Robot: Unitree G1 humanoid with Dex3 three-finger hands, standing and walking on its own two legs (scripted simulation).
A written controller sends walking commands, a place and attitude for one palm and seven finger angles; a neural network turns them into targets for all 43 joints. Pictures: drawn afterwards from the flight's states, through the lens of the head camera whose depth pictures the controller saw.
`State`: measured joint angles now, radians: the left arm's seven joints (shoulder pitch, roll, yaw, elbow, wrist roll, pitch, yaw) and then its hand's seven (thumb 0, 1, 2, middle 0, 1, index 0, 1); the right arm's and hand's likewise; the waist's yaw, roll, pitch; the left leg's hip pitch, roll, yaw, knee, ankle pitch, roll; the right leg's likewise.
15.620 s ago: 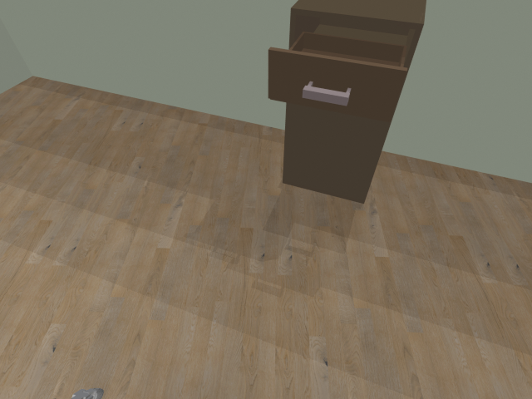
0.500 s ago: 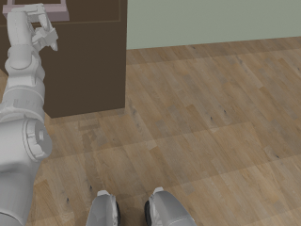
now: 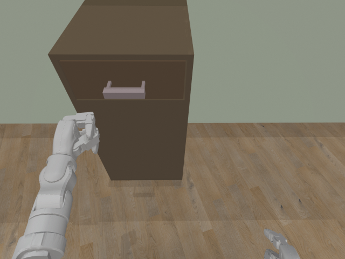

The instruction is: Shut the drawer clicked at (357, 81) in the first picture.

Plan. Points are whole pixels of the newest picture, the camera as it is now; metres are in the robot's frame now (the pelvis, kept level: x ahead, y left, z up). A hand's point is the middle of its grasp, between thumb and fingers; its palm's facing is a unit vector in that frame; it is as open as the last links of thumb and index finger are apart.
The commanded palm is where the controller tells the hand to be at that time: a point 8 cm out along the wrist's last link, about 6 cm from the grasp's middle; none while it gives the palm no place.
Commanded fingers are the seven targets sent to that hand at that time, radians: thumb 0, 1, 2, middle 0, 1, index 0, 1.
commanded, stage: draw the hand back to the body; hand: left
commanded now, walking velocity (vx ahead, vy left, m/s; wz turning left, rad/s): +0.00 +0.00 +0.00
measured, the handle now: (125, 88) +0.62 +0.18 +0.02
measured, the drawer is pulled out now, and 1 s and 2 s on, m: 0.00 0.00 0.00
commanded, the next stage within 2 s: step back with the hand held close in 0.82 s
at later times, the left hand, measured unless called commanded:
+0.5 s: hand (33, 187) +0.21 +0.23 +0.17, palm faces +0.32 -0.89 -0.33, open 3.3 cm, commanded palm +0.16 +0.27 +0.19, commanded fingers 0.00 0.90 0.90 -1.40 -1.60 -1.40 -1.60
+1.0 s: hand out of the picture +0.16 +0.24 +0.20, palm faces +0.39 -0.83 -0.40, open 3.3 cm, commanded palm +0.11 +0.28 +0.21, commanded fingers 0.00 0.90 0.90 -1.40 -1.60 -1.40 -1.60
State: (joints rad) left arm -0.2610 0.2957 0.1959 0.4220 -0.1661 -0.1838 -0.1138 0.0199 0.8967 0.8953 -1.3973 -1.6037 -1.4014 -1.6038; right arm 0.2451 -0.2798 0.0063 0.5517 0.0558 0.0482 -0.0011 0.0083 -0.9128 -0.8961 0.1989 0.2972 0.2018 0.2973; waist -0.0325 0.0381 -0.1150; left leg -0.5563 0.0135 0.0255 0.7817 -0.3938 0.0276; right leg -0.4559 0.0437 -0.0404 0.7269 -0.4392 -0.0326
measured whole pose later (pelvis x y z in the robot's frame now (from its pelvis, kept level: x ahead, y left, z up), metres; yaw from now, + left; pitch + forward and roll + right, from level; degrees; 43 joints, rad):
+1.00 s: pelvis -0.02 +0.00 +0.03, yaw +1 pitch -5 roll -1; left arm 0.52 0.34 0.29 -0.45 -0.06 -0.13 0.08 0.02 0.89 0.89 -1.40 -1.60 -1.41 -1.60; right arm 0.19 -0.23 0.03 0.62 0.00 -0.07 -0.07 0.01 -0.91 -0.90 0.20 0.30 0.20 0.30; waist 0.06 0.07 0.01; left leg -0.13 0.01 0.02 0.43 -0.22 0.02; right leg -0.02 0.05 -0.04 0.34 -0.25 -0.03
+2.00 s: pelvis -0.12 +0.03 +0.02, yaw +2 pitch +0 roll -5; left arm 0.58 0.44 0.40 -0.58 0.01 -0.30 0.13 0.02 0.88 0.89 -1.41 -1.60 -1.41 -1.60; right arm 0.22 -0.21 -0.02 0.60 -0.01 -0.07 -0.08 0.01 -0.91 -0.90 0.20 0.30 0.21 0.30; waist -0.04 0.03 0.03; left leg -0.46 0.00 -0.01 0.55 -0.10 0.09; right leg -0.37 0.10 0.01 0.76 -0.32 0.01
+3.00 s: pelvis -0.27 +0.03 +0.03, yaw -2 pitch +0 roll +1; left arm 0.63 0.41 0.38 -0.60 -0.02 -0.22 0.14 0.02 0.89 0.89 -1.40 -1.60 -1.41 -1.60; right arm 0.24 -0.14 0.04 0.63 -0.01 -0.15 -0.05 0.01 -0.91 -0.90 0.20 0.30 0.21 0.30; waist -0.02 -0.05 0.01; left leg -0.28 -0.04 0.00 0.44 -0.17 0.03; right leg -0.23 0.01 -0.02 0.53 -0.36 0.00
